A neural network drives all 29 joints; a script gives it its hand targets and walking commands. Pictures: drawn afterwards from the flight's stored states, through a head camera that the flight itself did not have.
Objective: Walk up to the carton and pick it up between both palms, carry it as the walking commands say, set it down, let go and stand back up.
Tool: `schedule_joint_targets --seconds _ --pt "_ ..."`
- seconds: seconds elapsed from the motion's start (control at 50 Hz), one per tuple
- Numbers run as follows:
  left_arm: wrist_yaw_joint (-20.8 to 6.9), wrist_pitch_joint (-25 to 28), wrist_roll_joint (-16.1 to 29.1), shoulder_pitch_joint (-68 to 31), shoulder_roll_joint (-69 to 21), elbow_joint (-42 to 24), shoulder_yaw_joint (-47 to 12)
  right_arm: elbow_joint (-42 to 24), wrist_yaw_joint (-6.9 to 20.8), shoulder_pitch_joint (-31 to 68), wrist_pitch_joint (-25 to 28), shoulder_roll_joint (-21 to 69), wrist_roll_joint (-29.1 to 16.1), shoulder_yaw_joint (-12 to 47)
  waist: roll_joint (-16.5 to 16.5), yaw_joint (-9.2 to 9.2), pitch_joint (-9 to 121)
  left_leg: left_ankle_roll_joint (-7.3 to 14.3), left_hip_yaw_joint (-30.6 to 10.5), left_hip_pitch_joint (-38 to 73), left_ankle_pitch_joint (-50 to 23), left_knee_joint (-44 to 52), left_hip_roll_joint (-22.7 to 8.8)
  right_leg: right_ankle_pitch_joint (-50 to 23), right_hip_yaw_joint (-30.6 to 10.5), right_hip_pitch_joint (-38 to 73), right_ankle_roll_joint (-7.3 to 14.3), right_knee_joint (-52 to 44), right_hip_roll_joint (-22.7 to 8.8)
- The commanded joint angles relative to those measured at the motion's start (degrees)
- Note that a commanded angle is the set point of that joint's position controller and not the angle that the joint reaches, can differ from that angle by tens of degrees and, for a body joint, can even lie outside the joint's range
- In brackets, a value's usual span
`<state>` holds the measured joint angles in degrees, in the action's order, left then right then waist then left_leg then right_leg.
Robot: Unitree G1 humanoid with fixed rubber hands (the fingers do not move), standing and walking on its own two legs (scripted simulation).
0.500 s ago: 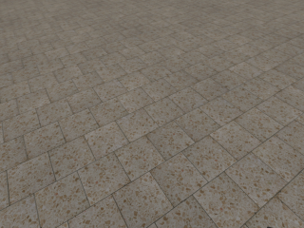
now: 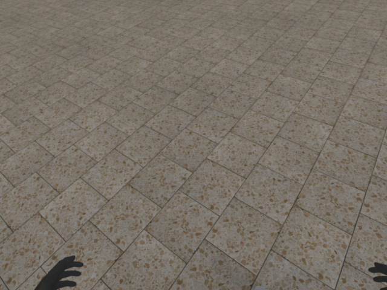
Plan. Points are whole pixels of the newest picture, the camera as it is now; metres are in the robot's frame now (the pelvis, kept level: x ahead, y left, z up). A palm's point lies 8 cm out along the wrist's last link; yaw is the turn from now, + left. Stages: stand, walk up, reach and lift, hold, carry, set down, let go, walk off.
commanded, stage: walk up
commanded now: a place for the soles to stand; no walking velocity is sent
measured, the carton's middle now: out of the picture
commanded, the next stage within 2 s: none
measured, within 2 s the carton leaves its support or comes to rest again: neither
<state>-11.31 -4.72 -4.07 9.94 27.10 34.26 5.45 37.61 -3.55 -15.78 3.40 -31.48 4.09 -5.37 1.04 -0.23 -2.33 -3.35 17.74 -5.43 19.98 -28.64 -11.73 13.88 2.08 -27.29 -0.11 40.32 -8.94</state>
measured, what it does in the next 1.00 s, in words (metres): steps to the right, turning right: right foot, then left foot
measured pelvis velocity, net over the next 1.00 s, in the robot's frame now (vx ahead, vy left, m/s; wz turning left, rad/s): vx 0.28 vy -0.28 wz -0.89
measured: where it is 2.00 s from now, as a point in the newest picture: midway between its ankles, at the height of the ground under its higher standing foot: (377, 238)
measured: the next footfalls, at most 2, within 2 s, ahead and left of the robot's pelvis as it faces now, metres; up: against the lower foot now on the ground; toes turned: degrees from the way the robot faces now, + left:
right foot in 0.04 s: +0.13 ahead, -0.19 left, +0.00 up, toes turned -7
left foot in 0.28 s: +0.21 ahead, +0.03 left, +0.00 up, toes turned -10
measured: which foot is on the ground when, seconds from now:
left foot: down 0.00-0.04, up 0.06-0.26, down 0.28-0.68, up 0.70-0.96, down 0.98-1.00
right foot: up 0.00-0.02, down 0.04-0.28, up 0.30-0.64, down 0.66-0.98, up 1.00-1.00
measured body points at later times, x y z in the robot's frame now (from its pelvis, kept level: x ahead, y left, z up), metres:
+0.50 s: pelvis +0.12 -0.09 +0.01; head +0.11 -0.07 +0.46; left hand +0.45 +0.09 -0.03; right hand +0.02 -0.46 -0.01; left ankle +0.17 +0.04 -0.73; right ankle +0.11 -0.28 -0.67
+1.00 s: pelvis +0.28 -0.28 -0.02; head +0.28 -0.27 +0.43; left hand +0.62 -0.14 -0.08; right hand +0.12 -0.61 -0.05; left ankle +0.44 -0.29 -0.73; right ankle +0.15 -0.33 -0.72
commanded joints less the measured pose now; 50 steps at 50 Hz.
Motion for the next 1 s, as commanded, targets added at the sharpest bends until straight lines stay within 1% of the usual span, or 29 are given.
schedule_joint_targets --seconds 0.0,0.02,0.04,0.06,0.1,0.14,0.2,0.24,0.26,0.28,0.3,0.32,0.34,0.4,0.44,0.52,0.58,0.62,0.64,0.66,0.68,0.7,0.74,0.8,0.88,0.92,0.94,0.96,0.98 --pt "1.1 1.6 0.6 2.2 7.5 -4.6 2.2 -3.6 1.0 -0.3 -0.6 -10.2 -0.7 -2.3 3.9 3.21 5.0 9.7 0.3 -10.0 -7.1 -4.8 -5.2 0.2 5.3 15.6 3.4 -5.3 6.7" --pt "2.5 2.1 0.8 9.3 11.4 -2.7 3.6 -4.5 1.6 -0.1 -1.0 -8.3 -0.9 -1.3 -4.7 7.83 9.1 7.1 1.6 -16.8 -5.7 -20.9 -1.6 5.0 -0.2 25.9 7.2 -9.9 6.9" --pt "3.9 2.4 0.5 12.2 18.8 -3.0 5.3 -7.8 2.3 3.0 -0.6 -4.8 -1.9 0.3 -21.2 11.37 5.6 3.3 0.8 -36.8 17.6 -34.7 7.7 2.1 -22.3 32.4 13.8 -19.8 -3.8" --pt "4.4 2.2 1.6 13.1 20.2 -3.9 6.1 -8.8 1.9 3.6 -0.4 -5.5 -2.2 0.4 -22.7 11.7 7.3 2.7 -10.0 -42.8 21.8 -39.5 7.8 -0.2 -36.4 33.5 19.9 -25.1 -8.6" --pt "5.1 1.4 2.5 4.7 16.0 -5.1 4.9 -6.0 2.2 -1.2 0.4 -9.1 -3.3 0.0 -13.0 6.3 8.0 2.1 -13.8 -34.0 12.4 -33.3 3.7 3.7 -27.2 26.7 17.7 -23.1 -4.9" --pt "4.5 0.9 1.9 -3.4 14.3 -6.6 3.7 -4.8 2.2 -5.5 1.2 -9.5 -3.3 -0.4 -13.5 3.31 6.1 2.4 -12.5 -23.3 8.0 -23.5 5.3 7.0 -22.4 16.1 14.8 -22.9 0.2" --pt "2.8 1.0 1.1 -6.3 13.0 -7.1 3.1 -6.7 1.6 -8.6 1.0 -7.8 -3.3 -1.1 -14.2 0.92 5.1 5.2 -12.7 -12.2 3.9 -16.1 8.5 11.2 -23.1 4.8 12.6 -23.6 1.4" --pt "2.2 1.0 1.4 -11.7 11.4 -8.3 2.2 -6.0 0.9 -14.6 1.3 -6.8 -3.0 -1.2 -10.0 -4.53 4.8 7.1 -13.6 5.5 -6.0 -4.1 9.7 20.5 -20.4 -9.7 7.3 -18.8 5.3" --pt "2.2 1.3 1.7 -12.6 8.5 -9.3 1.2 -5.9 0.5 -18.0 1.3 -9.8 -2.3 -2.0 -0.2 -7.73 4.7 8.5 -19.6 15.7 0.8 6.3 5.9 27.5 -14.4 -20.0 1.7 -9.4 11.1" --pt "2.7 1.8 1.0 -10.4 4.9 -9.6 0.6 -6.5 0.0 -18.5 1.2 -16.0 -1.3 -3.3 15.5 -7.26 4.4 11.5 -42.6 11.3 24.8 19.8 -13.4 17.8 -7.2 -21.1 -0.9 12.8 13.5" --pt "3.4 1.4 -0.9 -7.5 8.2 -10.2 2.8 -10.4 -1.1 -8.1 0.9 -16.6 0.0 -3.3 8.2 -2.99 -4.0 15.8 -50.4 -3.8 36.4 24.7 -23.3 14.6 -11.7 -21.4 -3.2 23.1 7.6" --pt "2.9 1.2 -0.4 -5.3 10.7 -9.4 3.9 -11.1 -1.4 -3.1 1.5 -13.8 0.1 -2.7 3.2 -0.23 -7.7 15.7 -44.2 -9.3 30.7 22.9 -20.6 10.0 -12.0 -18.1 -2.9 25.2 4.3" --pt "1.9 0.9 0.0 -3.4 11.6 -8.0 4.1 -10.8 -1.0 -2.6 2.3 -12.4 -0.2 -2.9 2.5 0.76 -6.0 14.3 -35.4 -8.0 23.7 20.8 -16.0 5.8 -10.8 -15.3 -2.6 24.7 2.1" --pt "-0.5 0.9 1.2 -5.0 9.8 -7.7 2.8 -9.7 -0.4 -4.7 3.1 -13.3 -0.4 -4.1 6.9 -1.44 -3.0 12.1 -18.5 -4.0 12.1 18.9 -10.4 0.0 -4.7 -11.1 -2.3 18.9 0.1" --pt "-1.1 0.7 1.7 -8.8 8.3 -8.7 2.3 -8.8 -0.1 -7.4 2.7 -13.6 -0.2 -4.6 6.5 -3.57 -4.0 12.5 -13.6 -1.7 10.6 19.2 -10.6 -0.5 -2.3 -11.4 -1.8 13.6 -0.4" --pt "-1.3 0.7 2.5 -11.9 6.2 -9.1 1.3 -7.9 0.3 -8.8 2.1 -14.8 0.2 -5.2 6.6 -4.23 -4.4 11.1 -4.7 -0.7 4.7 18.9 -10.0 -2.7 1.5 -5.5 -0.3 3.5 0.5" --pt "-0.2 1.3 2.9 -11.8 6.2 -8.6 1.0 -7.2 0.8 -8.0 1.3 -15.8 -0.2 -5.3 7.6 -3.1 -3.4 10.0 -0.1 -1.3 -1.0 14.9 -9.5 -2.2 4.3 1.6 1.2 -1.5 3.2" --pt "1.6 2.8 1.7 -8.5 8.7 -5.9 2.2 -7.3 1.5 -8.1 0.3 -12.7 -1.5 -5.5 7.1 -0.11 -0.3 10.7 3.1 -3.1 -8.5 4.7 -9.5 0.3 5.1 8.7 3.6 -4.0 6.7" --pt "2.8 3.4 1.5 -2.0 10.6 -3.7 3.3 -7.8 2.0 -7.4 0.0 -11.8 -1.8 -5.2 3.4 3.99 4.9 10.0 5.0 -7.8 -16.9 -8.8 -8.2 2.5 3.5 20.2 5.8 -6.1 8.8" --pt "4.6 3.9 1.5 9.1 15.6 -0.7 5.2 -9.2 2.6 -6.8 -0.3 -9.6 -1.9 -4.6 -5.4 10.64 12.2 7.7 5.5 -18.6 -14.3 -29.5 -5.0 11.4 -5.6 34.5 9.8 -10.0 6.9" --pt "5.9 3.6 1.7 7.7 22.2 -1.6 6.7 -12.2 3.9 -4.4 0.6 -6.4 -3.3 -3.1 -21.0 11.56 9.6 3.9 0.2 -42.0 17.9 -44.0 5.8 20.8 -33.7 42.6 16.5 -21.1 -5.9" --pt "6.6 2.9 3.6 6.0 22.3 -1.8 6.9 -14.8 3.9 -0.9 1.5 -8.8 -3.6 -3.3 -15.0 9.81 9.0 4.6 -11.8 -44.7 17.9 -46.3 3.5 23.3 -41.4 39.0 19.9 -25.5 -8.5" --pt "7.2 2.3 4.2 0.1 17.7 -1.4 5.3 -12.7 4.4 -3.4 1.9 -11.1 -4.7 -4.0 -6.8 5.45 5.9 4.2 -15.3 -38.1 8.4 -37.9 0.1 20.3 -30.3 30.5 17.3 -24.1 -5.5" --pt "6.2 3.0 3.2 -5.1 13.8 -2.1 3.7 -8.7 4.1 -8.4 1.1 -8.4 -3.6 -2.8 -10.4 2.29 3.6 3.5 -13.3 -24.2 6.9 -26.1 2.4 11.3 -19.2 14.9 15.0 -23.0 0.3" --pt "5.2 3.4 2.2 -3.8 11.6 -3.0 2.8 -10.8 3.7 -6.7 0.8 -5.9 -3.1 -2.3 -12.5 1.86 -0.7 4.4 -13.1 -16.9 -2.5 -15.5 5.5 15.6 -20.8 4.5 14.0 -24.4 0.2" --pt "5.1 3.5 2.5 -6.5 11.3 -4.0 2.3 -10.2 3.4 -10.1 1.3 -5.1 -2.7 -2.4 -9.9 -1.38 -0.5 4.8 -12.7 -5.3 -9.4 -10.1 8.0 20.4 -19.3 -3.0 11.1 -19.7 2.3" --pt "5.0 3.5 2.5 -8.4 10.7 -4.6 2.0 -8.6 2.9 -15.5 1.5 -5.7 -2.6 -3.0 -6.6 -4.95 1.1 5.2 -11.1 6.1 -12.3 -7.3 10.1 22.3 -17.0 -9.0 8.8 -13.3 4.6" --pt "5.0 3.8 2.6 -7.6 8.3 -4.8 1.2 -7.4 2.0 -21.6 1.6 -8.2 -2.4 -3.9 1.8 -8.67 3.7 6.1 -15.0 17.4 -3.8 -3.1 7.9 21.8 -12.5 -15.5 5.9 -0.2 9.0" --pt "5.5 4.6 2.0 -6.8 3.7 -6.3 0.2 -6.8 1.1 -28.0 1.8 -13.1 -1.1 -4.9 13.8 -11.78 7.2 8.9 -36.2 21.1 18.8 7.4 -6.9 20.1 -10.1 -19.5 3.0 21.0 15.2"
